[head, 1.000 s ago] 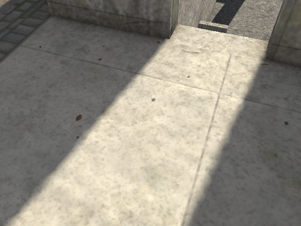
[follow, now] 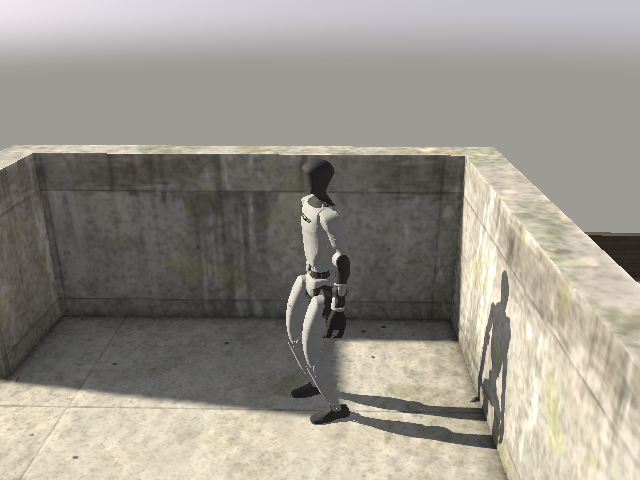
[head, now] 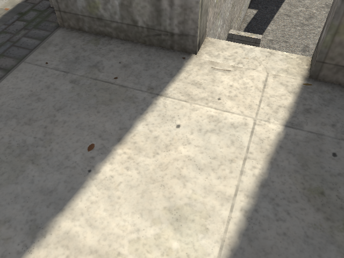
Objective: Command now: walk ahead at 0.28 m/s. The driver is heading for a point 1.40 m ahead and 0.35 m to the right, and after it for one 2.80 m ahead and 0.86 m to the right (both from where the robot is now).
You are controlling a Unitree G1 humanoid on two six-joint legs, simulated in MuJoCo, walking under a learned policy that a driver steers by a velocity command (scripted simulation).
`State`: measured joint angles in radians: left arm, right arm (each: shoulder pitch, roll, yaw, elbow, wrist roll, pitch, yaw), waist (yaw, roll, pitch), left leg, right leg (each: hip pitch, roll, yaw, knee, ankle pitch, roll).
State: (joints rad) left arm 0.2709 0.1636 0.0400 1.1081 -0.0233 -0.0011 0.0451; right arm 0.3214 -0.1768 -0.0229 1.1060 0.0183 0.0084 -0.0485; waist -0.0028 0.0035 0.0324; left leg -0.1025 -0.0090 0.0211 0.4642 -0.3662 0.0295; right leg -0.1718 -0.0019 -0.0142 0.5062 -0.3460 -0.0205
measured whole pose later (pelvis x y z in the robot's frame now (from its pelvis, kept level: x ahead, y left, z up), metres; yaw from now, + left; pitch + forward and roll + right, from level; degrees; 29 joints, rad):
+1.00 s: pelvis +0.50 -0.03 +0.01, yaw -2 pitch +0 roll +1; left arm 0.12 0.25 0.06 0.90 -0.02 -0.06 0.02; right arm 0.25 -0.22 -0.02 1.01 -0.03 -0.10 0.01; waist -0.02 -0.04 0.08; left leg -0.16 -0.08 0.14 0.28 -0.12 0.11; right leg -0.65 -0.08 0.07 1.00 -0.17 0.00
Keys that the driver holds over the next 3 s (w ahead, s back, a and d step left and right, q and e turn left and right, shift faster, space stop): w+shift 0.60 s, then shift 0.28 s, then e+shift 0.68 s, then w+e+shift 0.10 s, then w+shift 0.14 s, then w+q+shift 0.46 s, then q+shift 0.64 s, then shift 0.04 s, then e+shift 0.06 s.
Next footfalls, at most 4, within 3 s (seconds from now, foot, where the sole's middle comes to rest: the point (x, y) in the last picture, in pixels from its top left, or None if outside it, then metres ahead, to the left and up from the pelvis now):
0.26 right None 0.11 -0.16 -0.78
0.72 left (174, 245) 0.57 0.03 -0.78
1.26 right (222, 218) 0.68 -0.17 -0.78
1.70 left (176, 199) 0.77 0.02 -0.77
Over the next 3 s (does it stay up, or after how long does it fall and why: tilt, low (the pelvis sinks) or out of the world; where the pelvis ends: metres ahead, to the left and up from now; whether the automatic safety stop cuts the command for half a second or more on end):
stays up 1.17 -0.37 -0.01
